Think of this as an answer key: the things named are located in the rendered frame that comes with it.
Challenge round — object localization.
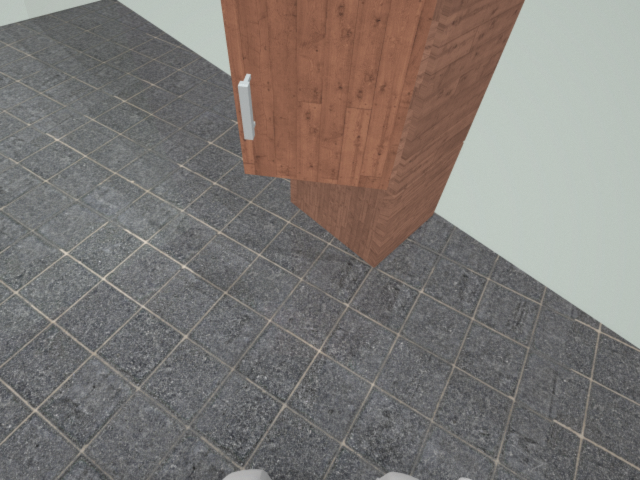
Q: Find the handle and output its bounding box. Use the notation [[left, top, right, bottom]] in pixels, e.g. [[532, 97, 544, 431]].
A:
[[238, 74, 256, 140]]

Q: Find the cupboard door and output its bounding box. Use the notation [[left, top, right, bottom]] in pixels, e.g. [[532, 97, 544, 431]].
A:
[[221, 0, 437, 190]]

